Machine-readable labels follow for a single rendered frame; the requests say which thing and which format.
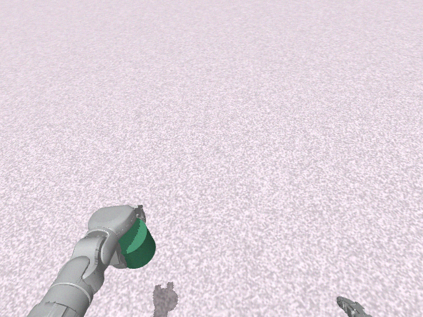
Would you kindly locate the left robot arm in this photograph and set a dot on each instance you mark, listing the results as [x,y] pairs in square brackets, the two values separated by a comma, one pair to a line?
[80,278]

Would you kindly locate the tin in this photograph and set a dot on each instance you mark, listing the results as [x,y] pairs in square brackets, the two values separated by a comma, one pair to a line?
[137,245]

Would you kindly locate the right robot hand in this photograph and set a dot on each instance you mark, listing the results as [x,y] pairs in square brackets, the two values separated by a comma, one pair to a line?
[353,309]

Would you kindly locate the left robot hand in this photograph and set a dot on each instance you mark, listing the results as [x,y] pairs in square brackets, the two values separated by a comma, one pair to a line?
[119,219]

